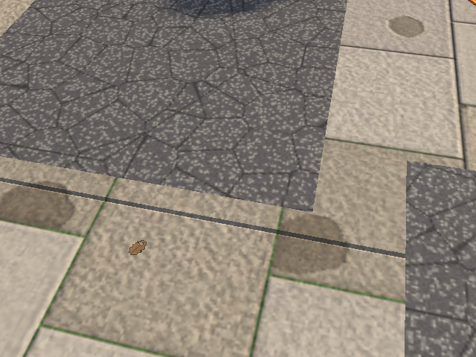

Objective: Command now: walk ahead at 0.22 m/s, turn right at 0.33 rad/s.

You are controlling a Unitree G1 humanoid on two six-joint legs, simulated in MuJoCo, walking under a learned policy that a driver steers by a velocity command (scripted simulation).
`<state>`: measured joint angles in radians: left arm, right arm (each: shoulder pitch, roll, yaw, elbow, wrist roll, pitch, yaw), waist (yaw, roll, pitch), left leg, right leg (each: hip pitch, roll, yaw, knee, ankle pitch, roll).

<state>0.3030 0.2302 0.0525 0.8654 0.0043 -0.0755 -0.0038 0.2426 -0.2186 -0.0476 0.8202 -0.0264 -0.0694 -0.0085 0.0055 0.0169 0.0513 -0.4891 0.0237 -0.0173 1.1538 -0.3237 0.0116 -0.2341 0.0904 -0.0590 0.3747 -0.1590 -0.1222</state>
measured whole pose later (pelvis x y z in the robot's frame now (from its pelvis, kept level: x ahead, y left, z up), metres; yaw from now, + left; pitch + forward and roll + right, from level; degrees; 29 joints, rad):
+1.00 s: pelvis +0.07 +0.02 +0.00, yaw -35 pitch +1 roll +2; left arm 0.27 0.28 0.05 0.65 0.01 0.04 0.00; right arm 0.22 -0.30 -0.06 0.70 -0.03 0.05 -0.01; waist 0.00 0.04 0.03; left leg -0.53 0.01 -0.01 1.05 -0.34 -0.04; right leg -0.24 0.07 0.10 0.44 -0.21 -0.07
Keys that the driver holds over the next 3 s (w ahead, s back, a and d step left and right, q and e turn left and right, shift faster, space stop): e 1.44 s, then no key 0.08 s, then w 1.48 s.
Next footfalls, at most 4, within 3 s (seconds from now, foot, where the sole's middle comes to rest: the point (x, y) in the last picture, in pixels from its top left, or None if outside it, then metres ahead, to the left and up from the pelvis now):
0.34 left None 0.23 0.10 -0.78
0.78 right None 0.07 -0.07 -0.78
1.28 left None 0.18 0.08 -0.78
1.70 right None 0.01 -0.03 -0.78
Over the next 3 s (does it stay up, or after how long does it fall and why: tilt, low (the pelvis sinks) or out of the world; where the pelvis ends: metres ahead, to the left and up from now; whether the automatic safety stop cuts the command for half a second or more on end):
stays up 0.43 -0.51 0.01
